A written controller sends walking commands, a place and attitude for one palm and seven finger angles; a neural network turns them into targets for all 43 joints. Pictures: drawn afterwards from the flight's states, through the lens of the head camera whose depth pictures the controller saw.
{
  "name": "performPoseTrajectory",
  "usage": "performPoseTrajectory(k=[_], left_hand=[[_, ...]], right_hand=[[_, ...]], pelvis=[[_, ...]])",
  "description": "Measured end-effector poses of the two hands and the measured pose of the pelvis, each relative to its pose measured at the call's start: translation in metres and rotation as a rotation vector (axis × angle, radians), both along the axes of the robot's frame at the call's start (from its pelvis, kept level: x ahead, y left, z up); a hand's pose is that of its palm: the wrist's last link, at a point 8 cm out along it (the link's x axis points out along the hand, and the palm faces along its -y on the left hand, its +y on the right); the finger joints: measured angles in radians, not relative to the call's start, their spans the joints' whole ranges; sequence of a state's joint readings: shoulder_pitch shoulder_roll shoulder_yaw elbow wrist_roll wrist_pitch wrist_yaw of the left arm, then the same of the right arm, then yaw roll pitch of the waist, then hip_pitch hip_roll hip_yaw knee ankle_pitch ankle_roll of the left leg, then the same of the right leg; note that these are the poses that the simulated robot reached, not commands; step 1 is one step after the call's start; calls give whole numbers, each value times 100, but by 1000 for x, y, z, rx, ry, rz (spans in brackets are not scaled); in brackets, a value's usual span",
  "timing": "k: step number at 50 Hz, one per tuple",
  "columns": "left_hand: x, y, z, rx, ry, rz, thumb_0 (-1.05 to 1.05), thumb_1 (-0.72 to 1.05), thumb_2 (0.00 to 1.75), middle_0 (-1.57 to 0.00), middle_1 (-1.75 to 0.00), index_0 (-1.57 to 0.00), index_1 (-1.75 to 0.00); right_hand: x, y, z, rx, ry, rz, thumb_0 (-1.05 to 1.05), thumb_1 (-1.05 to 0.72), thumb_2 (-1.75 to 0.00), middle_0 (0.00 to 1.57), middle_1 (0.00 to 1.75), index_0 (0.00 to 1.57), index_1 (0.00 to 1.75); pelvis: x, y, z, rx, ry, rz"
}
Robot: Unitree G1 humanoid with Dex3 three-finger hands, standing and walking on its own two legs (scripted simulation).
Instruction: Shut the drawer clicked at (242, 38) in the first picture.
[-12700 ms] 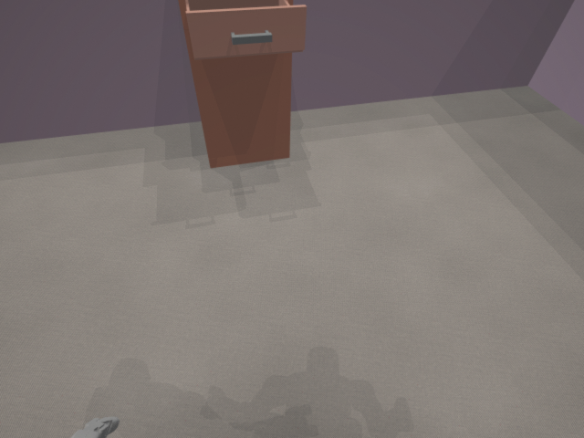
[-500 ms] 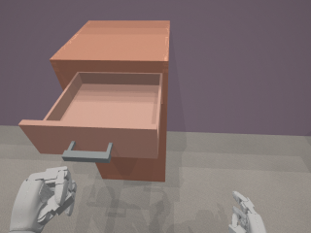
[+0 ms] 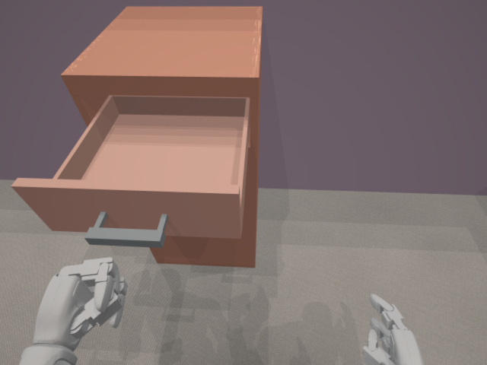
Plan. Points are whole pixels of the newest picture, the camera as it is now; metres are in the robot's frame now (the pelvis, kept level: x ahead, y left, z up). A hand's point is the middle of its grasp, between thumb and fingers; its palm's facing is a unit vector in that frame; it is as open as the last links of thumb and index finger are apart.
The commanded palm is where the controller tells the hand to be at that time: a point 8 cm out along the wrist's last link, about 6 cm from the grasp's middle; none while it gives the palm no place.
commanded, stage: bring the fist close to the handle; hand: left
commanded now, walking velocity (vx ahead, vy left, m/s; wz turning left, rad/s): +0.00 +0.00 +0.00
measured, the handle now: (129, 227) +0.33 +0.24 +0.04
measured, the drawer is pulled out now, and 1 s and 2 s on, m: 0.28 0.28 0.19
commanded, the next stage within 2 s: push the drawer shut in 0.94 s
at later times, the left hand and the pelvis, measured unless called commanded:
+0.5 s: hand (139, 280) +0.24 +0.19 +0.04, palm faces +0.01 -1.00 -0.02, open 3.3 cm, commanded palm +0.21 +0.25 +0.04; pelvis -0.01 +0.03 -0.02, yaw -1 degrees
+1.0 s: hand (143, 282) +0.24 +0.18 +0.03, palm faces +0.03 -1.00 -0.04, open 3.3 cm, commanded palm +0.22 +0.24 +0.04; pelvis -0.01 +0.02 -0.03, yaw -1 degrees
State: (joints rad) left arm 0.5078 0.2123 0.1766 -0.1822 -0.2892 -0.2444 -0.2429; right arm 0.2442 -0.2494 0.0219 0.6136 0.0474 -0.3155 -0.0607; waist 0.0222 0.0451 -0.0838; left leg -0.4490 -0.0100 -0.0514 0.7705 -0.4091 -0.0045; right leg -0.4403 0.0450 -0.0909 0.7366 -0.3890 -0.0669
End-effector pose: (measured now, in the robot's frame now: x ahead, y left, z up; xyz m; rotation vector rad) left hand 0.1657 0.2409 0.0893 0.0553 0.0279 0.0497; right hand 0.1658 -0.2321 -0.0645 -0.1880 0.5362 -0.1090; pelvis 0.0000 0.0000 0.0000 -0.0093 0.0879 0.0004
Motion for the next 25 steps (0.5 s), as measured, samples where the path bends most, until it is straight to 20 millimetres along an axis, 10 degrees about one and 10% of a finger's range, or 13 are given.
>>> performPoseTrajectory(k=[25], left_hand=[[50, 0, -52, -34, -18, -37, 2, 90, 90, -140, -160, -140, -160]], right_hand=[[-16, 30, -32, -20, 138, 8, 1, -91, -89, 21, 30, 21, 30]], pelvis=[[-5, 29, -25, -12, 108, -12]])
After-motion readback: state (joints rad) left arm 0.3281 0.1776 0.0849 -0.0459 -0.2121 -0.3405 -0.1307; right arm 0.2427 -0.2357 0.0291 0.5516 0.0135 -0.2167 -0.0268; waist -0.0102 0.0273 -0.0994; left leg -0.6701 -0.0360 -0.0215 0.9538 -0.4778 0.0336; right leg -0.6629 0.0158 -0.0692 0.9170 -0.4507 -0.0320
